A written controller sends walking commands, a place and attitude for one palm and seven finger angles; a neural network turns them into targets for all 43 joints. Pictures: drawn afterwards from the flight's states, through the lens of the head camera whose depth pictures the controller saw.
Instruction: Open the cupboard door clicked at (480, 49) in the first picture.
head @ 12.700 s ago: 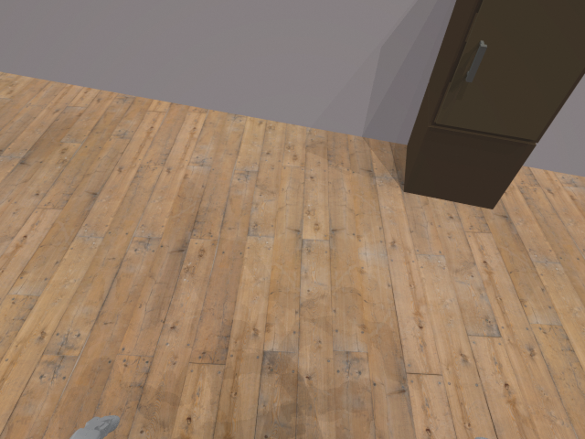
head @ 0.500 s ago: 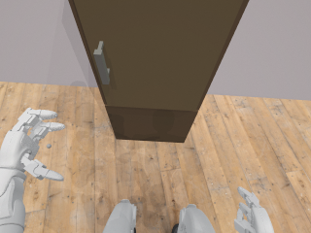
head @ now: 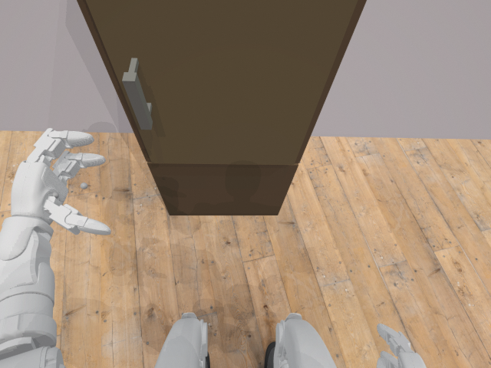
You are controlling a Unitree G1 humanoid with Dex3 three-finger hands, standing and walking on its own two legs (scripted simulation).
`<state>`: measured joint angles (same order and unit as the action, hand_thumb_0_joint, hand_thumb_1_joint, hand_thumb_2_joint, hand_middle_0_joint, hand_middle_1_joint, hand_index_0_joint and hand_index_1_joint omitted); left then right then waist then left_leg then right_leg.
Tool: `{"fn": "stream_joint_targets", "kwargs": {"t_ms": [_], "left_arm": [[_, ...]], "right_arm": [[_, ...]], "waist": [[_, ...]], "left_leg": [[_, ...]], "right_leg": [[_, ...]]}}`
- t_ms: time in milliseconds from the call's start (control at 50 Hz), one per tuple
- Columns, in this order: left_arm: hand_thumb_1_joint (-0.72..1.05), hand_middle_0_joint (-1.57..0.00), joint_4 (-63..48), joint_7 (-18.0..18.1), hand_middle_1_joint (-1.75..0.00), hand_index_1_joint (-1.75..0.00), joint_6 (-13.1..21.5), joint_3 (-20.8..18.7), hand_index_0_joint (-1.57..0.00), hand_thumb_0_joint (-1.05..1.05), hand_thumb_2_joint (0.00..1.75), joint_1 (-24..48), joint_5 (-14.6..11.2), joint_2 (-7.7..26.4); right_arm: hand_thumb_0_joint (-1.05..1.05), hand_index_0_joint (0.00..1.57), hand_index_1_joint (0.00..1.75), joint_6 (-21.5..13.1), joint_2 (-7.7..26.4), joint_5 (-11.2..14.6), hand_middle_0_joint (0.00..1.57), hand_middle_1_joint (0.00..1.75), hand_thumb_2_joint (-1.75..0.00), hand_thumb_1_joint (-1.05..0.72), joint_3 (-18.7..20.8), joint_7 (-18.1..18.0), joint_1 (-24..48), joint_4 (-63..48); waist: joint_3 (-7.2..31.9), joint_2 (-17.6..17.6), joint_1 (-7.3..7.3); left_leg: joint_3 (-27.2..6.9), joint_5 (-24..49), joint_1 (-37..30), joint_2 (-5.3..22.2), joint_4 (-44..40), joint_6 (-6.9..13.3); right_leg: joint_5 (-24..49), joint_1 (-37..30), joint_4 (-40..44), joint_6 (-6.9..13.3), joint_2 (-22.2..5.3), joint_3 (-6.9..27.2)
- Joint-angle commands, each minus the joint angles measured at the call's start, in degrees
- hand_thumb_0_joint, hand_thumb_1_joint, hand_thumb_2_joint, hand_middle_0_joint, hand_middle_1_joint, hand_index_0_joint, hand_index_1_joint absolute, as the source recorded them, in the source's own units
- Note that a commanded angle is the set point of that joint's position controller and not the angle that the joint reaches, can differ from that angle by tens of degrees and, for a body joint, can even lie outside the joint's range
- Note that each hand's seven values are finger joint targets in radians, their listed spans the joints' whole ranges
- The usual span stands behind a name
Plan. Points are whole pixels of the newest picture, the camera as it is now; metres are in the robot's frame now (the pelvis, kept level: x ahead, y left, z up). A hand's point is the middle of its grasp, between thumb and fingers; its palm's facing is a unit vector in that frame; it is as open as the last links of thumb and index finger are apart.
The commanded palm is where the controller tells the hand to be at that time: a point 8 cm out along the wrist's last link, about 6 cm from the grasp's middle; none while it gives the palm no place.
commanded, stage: move the hooked fingers beside the handle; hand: left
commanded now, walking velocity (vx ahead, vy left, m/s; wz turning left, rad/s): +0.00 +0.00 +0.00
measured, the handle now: (140, 95) +0.57 +0.21 +0.03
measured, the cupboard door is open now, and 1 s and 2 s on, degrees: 0 0 0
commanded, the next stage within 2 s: slide the fingers in behind the handle in 1.74 s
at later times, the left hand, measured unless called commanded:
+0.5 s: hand (102, 145) +0.46 +0.25 +0.03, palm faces +0.03 -1.00 -0.02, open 14.0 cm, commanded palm +0.44 +0.30 +0.04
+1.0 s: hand (113, 115) +0.52 +0.25 +0.03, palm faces +0.04 -1.00 -0.02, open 13.9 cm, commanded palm +0.51 +0.28 +0.03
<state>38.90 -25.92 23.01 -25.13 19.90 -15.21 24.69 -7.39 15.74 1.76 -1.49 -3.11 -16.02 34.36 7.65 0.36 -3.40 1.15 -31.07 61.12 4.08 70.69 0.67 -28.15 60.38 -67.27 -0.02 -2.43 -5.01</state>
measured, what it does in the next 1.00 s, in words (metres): stands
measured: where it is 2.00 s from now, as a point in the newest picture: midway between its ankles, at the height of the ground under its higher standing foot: outside the picture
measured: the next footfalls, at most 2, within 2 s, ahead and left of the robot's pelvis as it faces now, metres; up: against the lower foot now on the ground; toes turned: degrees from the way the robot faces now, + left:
none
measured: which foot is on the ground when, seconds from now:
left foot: down 0.00-1.00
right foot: down 0.00-1.00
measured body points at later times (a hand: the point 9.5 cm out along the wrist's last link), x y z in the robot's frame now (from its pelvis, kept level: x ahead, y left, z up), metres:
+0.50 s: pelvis +0.00 +0.01 -0.01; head +0.15 +0.03 +0.41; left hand +0.45 +0.31 +0.04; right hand +0.07 -0.27 -0.12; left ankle +0.02 +0.11 -0.63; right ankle +0.04 -0.13 -0.63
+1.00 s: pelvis +0.00 +0.01 -0.02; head +0.18 +0.04 +0.39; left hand +0.51 +0.30 +0.03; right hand +0.01 -0.27 -0.12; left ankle +0.02 +0.11 -0.63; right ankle +0.04 -0.13 -0.63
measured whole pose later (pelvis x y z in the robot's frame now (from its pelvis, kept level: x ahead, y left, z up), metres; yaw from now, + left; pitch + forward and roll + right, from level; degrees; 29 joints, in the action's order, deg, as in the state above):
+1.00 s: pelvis +0.00 +0.01 -0.02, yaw -2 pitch +29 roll -5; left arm 67.7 -21.6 24.5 -30.1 53.5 -5.1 38.5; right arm 2.4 16.2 -0.7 -3.4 -1.1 -19.0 35.4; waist 6.1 1.2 -10.7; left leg 0.1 -31.9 72.9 5.1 75.8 1.2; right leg -27.7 71.3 -70.3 -0.3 -1.4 -5.6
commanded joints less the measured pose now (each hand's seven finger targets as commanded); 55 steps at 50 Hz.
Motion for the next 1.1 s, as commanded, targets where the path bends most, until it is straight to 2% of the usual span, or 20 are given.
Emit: {"fn": "stream_joint_targets", "kwargs": {"t_ms": [0, 80, 120, 140, 240, 280, 360, 380, 460, 520, 580, 640, 700, 720, 780, 840, 920, 960, 980, 1080], "left_arm": [[-0.50, -0.30, -6.78, 0.63, -1.20, -1.20, 3.19, -5.69, -0.30, 0.00, 0.30, 16.19, -0.51, 17.19], [-0.50, -0.30, -5.58, 0.92, -1.20, -1.20, 4.46, -4.30, -0.30, 0.00, 0.30, 22.63, 0.14, 16.97], [-0.50, -0.30, -4.74, 0.80, -1.20, -1.20, 5.08, -4.48, -0.30, 0.00, 0.30, 22.41, 0.76, 17.37], [-0.50, -0.30, -3.97, 0.70, -1.20, -1.20, 5.19, -3.07, -0.30, 0.00, 0.30, 24.48, 0.87, 16.09], [-0.50, -0.30, 1.29, 0.78, -1.20, -1.20, 4.93, -3.56, -0.30, 0.00, 0.30, 28.95, 1.93, 17.45], [-0.50, -0.30, 2.12, 1.27, -1.20, -1.20, 5.08, -5.04, -0.30, 0.00, 0.30, 30.88, 2.44, 19.84], [-0.50, -0.30, 4.47, 2.80, -1.20, -1.20, 5.55, -3.25, -0.30, 0.00, 0.30, 37.28, 4.08, 19.04], [-0.50, -0.30, 4.14, 3.19, -1.20, -1.20, 6.09, -4.48, -0.30, 0.00, 0.30, 38.89, 4.18, 20.71], [-0.50, -0.30, 7.68, 3.81, -1.20, -1.20, 6.41, -5.82, -0.30, 0.00, 0.30, 39.91, 5.37, 22.98], [-0.50, -0.30, 11.74, 3.59, -1.20, -1.20, 5.56, -5.99, -0.30, 0.00, 0.30, 42.33, 6.14, 24.58], [-0.50, -0.30, 11.05, 3.41, -1.20, -1.20, 5.43, -4.67, -0.30, 0.00, 0.30, 45.14, 6.59, 23.94], [-0.50, -0.30, 10.29, 3.67, -1.20, -1.20, 5.84, -6.11, -0.30, 0.00, 0.30, 45.99, 6.59, 25.82], [-0.50, -0.30, 12.17, 4.01, -1.20, -1.20, 5.69, -6.86, -0.30, 0.00, 0.30, 49.00, 6.66, 26.90], [-0.50, -0.30, 13.50, 4.12, -1.20, -1.20, 5.46, -7.92, -0.30, 0.00, 0.30, 48.48, 7.08, 28.74], [-0.50, -0.30, 15.24, 4.41, -1.20, -1.20, 4.82, -5.84, -0.30, 0.00, 0.30, 51.55, 8.00, 27.29], [-0.50, -0.30, 15.27, 4.73, -1.20, -1.20, 4.84, -7.07, -0.30, 0.00, 0.30, 53.60, 9.08, 30.42], [-0.50, -0.30, 17.00, 5.00, -1.20, -1.20, 4.71, -5.94, -0.30, 0.00, 0.30, 56.70, 9.53, 29.71], [-0.50, -0.30, 19.33, 4.95, -1.20, -1.20, 3.70, -6.79, -0.30, 0.00, 0.30, 54.72, 9.71, 31.17], [-0.50, -0.30, 19.12, 4.85, -1.20, -1.20, 3.65, -7.23, -0.30, 0.00, 0.30, 54.59, 9.82, 31.62], [-0.50, -0.30, 17.98, 4.20, -1.20, -1.20, 2.84, -5.59, -0.30, 0.00, 0.30, 54.65, 9.65, 29.38]], "right_arm": [[0.00, 0.20, 0.30, -1.19, 9.51, -0.11, 0.20, 0.30, -0.90, -0.90, 4.04, -0.66, -4.19, -5.63], [0.00, 0.20, 0.30, -0.55, 9.77, -0.31, 0.20, 0.30, -0.90, -0.90, 4.17, -0.47, -5.37, -4.84], [0.00, 0.20, 0.30, -0.05, 9.91, -0.46, 0.20, 0.30, -0.90, -0.90, 4.38, -0.22, -6.03, -4.52], [0.00, 0.20, 0.30, 0.13, 9.86, -0.40, 0.20, 0.30, -0.90, -0.90, 4.39, -0.12, -5.99, -4.18], [0.00, 0.20, 0.30, 1.32, 10.26, -0.58, 0.20, 0.30, -0.90, -0.90, 4.43, -0.07, -7.15, -2.94], [0.00, 0.20, 0.30, 1.80, 10.50, -0.81, 0.20, 0.30, -0.90, -0.90, 4.29, -0.09, -7.56, -3.06], [0.00, 0.20, 0.30, 2.84, 10.27, -1.11, 0.20, 0.30, -0.90, -0.90, 4.06, 0.24, -8.20, -2.30], [0.00, 0.20, 0.30, 3.05, 10.46, -1.24, 0.20, 0.30, -0.90, -0.90, 4.15, 0.19, -8.56, -2.23], [0.00, 0.20, 0.30, 4.15, 10.56, -1.55, 0.20, 0.30, -0.90, -0.90, 3.81, 0.41, -9.15, -1.99], [0.00, 0.20, 0.30, 5.20, 10.98, -1.60, 0.20, 0.30, -0.90, -0.90, 3.45, 0.42, -9.88, -1.76], [0.00, 0.20, 0.30, 5.84, 10.93, -1.85, 0.20, 0.30, -0.90, -0.90, 3.39, 0.59, -10.58, -1.87], [0.00, 0.20, 0.30, 6.66, 11.18, -2.09, 0.20, 0.30, -0.90, -0.90, 3.47, 0.86, -11.20, -1.73], [0.00, 0.20, 0.30, 7.17, 11.16, -2.22, 0.20, 0.30, -0.90, -0.90, 3.28, 0.85, -11.87, -1.08], [0.00, 0.20, 0.30, 7.41, 11.28, -2.14, 0.20, 0.30, -0.90, -0.90, 3.13, 0.83, -11.96, -1.18], [0.00, 0.20, 0.30, 7.99, 11.09, -2.31, 0.20, 0.30, -0.90, -0.90, 2.79, 0.89, -12.42, -1.06], [0.00, 0.20, 0.30, 8.47, 11.47, -2.61, 0.20, 0.30, -0.90, -0.90, 2.64, 1.00, -13.12, -0.87], [0.00, 0.20, 0.30, 9.16, 11.65, -2.90, 0.20, 0.30, -0.90, -0.90, 2.41, 1.28, -13.85, -0.54], [0.00, 0.20, 0.30, 9.51, 11.82, -2.79, 0.20, 0.30, -0.90, -0.90, 2.10, 1.29, -13.85, -1.08], [0.00, 0.20, 0.30, 9.68, 11.91, -2.88, 0.20, 0.30, -0.90, -0.90, 2.10, 1.24, -14.18, -1.34], [0.00, 0.20, 0.30, 10.39, 11.81, -2.88, 0.20, 0.30, -0.90, -0.90, 2.28, 1.50, -14.58, -1.42]], "waist": [[23.20, 5.58, 0.68], [23.39, 5.08, -0.82], [25.84, 6.54, -0.43], [24.94, 6.32, -1.33], [24.69, 6.37, -1.91], [25.55, 6.55, -1.58], [25.68, 8.68, -2.95], [26.51, 8.46, -3.04], [28.63, 8.23, -2.92], [27.11, 7.03, -4.15], [28.99, 9.94, -4.68], [31.53, 10.20, -4.57], [30.90, 8.18, -5.77], [30.12, 9.23, -5.25], [28.46, 8.67, -6.93], [30.46, 10.96, -6.80], [30.63, 11.89, -8.19], [29.04, 10.43, -7.89], [30.38, 11.17, -7.62], [30.98, 11.66, -8.25]], "left_leg": [[-2.48, 18.48, -13.93, -2.79, -9.99, 0.49], [-3.11, 19.67, -15.21, -2.46, -9.28, 0.65], [-3.28, 21.59, -17.22, -2.39, -9.32, 0.34], [-3.30, 20.70, -17.22, -2.34, -9.10, 0.43], [-3.98, 20.75, -17.19, -2.12, -8.65, 0.37], [-4.02, 21.24, -16.24, -2.23, -8.12, 0.52], [-4.69, 21.93, -17.96, -2.03, -7.75, 0.28], [-4.94, 22.65, -18.30, -1.91, -7.28, 0.33], [-4.64, 22.66, -16.79, -2.07, -6.56, 0.37], [-4.86, 22.22, -14.84, -1.91, -6.14, 0.64], [-5.27, 24.53, -16.96, -1.81, -5.72, 0.62], [-5.39, 26.47, -18.27, -1.53, -5.25, 0.45], [-5.18, 24.75, -15.70, -1.60, -4.59, 0.96], [-5.13, 24.31, -14.72, -1.68, -4.73, 0.86], [-5.10, 23.06, -13.18, -1.68, -4.28, 1.26], [-5.49, 23.99, -14.19, -1.49, -3.82, 1.03], [-6.26, 24.98, -15.47, -1.17, -3.21, 0.86], [-5.63, 22.87, -12.11, -1.34, -3.18, 1.16], [-5.79, 24.06, -12.91, -1.41, -3.07, 1.24], [-6.13, 24.96, -14.64, -1.11, -2.99, 1.20]], "right_leg": [[12.93, -13.52, 7.50, 1.20, 2.99, 2.87], [13.24, -11.43, 7.12, 1.31, 3.38, 2.52], [14.19, -11.25, 7.00, 1.24, 3.22, 2.52], [13.49, -9.89, 7.23, 1.11, 3.26, 2.43], [12.66, -7.57, 6.74, 1.15, 3.23, 1.98], [12.98, -7.99, 6.06, 1.32, 3.29, 2.11], [12.38, -4.84, 5.80, 1.16, 3.24, 1.75], [12.72, -4.67, 5.40, 1.28, 3.39, 1.77], [13.47, -6.10, 5.00, 1.02, 3.35, 2.07], [13.64, -5.47, 4.85, 0.88, 3.49, 2.06], [14.46, -4.04, 4.38, 1.06, 3.55, 1.85], [15.68, -4.48, 4.50, 0.87, 3.59, 1.97], [15.75, -5.15, 4.80, 0.57, 3.83, 2.30], [15.53, -5.49, 4.73, 0.73, 3.77, 2.36], [14.86, -4.15, 4.71, 0.66, 3.84, 2.36], [14.83, -3.45, 4.28, 0.78, 3.85, 2.22], [14.24, -0.62, 4.01, 0.81, 4.10, 1.75], [13.92, -2.25, 4.23, 0.70, 4.07, 1.97], [14.63, -2.25, 3.61, 0.88, 4.10, 1.93], [14.82, -0.59, 3.78, 0.76, 4.12, 1.56]]}}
